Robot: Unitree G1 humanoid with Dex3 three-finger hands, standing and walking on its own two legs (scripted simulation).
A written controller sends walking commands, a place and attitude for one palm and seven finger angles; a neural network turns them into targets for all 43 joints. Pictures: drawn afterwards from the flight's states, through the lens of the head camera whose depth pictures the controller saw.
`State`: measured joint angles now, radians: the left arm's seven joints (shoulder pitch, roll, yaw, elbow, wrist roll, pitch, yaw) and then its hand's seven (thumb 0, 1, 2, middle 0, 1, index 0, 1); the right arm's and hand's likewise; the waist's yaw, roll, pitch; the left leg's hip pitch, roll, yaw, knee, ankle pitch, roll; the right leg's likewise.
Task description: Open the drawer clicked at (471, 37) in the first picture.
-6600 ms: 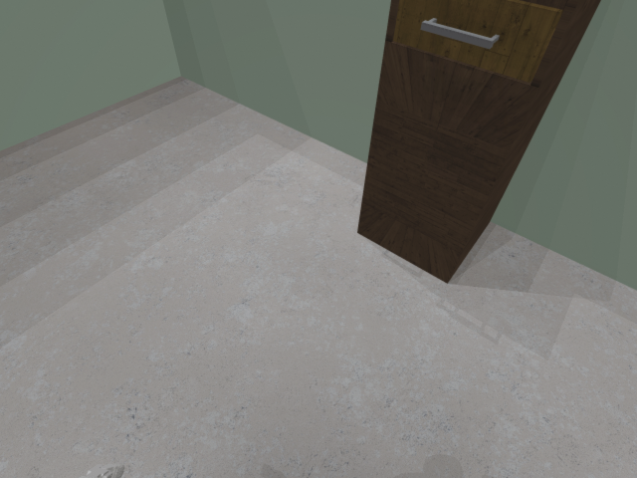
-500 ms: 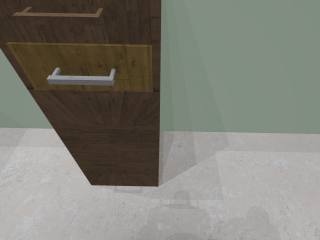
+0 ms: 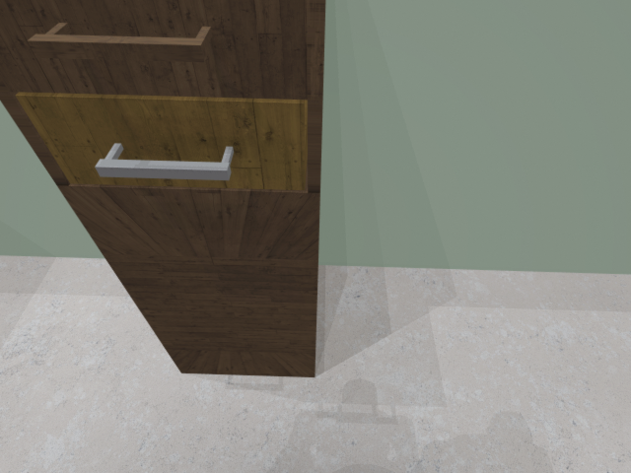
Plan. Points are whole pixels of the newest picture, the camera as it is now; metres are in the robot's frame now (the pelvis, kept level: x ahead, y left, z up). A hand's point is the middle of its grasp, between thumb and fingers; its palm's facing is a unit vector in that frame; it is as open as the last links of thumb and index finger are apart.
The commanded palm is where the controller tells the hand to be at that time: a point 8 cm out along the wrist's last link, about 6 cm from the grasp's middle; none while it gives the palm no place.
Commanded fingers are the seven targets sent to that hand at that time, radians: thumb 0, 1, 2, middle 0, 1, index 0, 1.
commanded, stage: come to a stop and stand still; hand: left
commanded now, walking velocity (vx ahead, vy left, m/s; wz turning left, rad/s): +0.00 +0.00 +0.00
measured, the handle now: (168, 160) +0.49 +0.25 +0.13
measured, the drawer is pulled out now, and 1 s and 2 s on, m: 0.00 0.00 0.00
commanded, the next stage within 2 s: look again from close up in 0.02 s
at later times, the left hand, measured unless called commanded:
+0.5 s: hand out of the picture +0.00 +0.22 -0.18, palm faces +0.01 -0.98 -0.22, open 7.3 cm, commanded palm none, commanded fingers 0.00 0.90 0.90 -0.20 -0.30 -0.20 -0.30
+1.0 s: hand (120, 431) +0.17 +0.24 -0.02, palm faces +0.08 -0.34 -0.94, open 7.8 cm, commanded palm +0.10 +0.26 -0.01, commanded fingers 0.00 0.57 0.76 -0.22 -0.51 -0.22 -0.51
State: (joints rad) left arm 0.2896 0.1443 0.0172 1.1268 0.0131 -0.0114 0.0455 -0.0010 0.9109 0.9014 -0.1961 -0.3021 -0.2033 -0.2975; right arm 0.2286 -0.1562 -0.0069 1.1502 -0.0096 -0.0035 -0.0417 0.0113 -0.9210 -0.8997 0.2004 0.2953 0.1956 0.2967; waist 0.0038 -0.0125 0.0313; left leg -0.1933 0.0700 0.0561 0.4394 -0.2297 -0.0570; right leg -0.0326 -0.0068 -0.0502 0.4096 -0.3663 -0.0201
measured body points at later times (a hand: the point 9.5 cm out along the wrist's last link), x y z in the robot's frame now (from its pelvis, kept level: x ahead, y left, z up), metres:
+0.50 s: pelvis -0.03 +0.03 -0.01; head -0.02 +0.04 +0.44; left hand +0.00 +0.27 -0.17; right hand +0.01 -0.20 -0.16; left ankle +0.00 +0.14 -0.74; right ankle -0.09 -0.10 -0.74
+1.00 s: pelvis -0.05 +0.01 -0.03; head -0.05 -0.02 +0.42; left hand +0.16 +0.26 +0.04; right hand +0.12 -0.23 -0.13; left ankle +0.00 +0.14 -0.74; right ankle -0.09 -0.10 -0.74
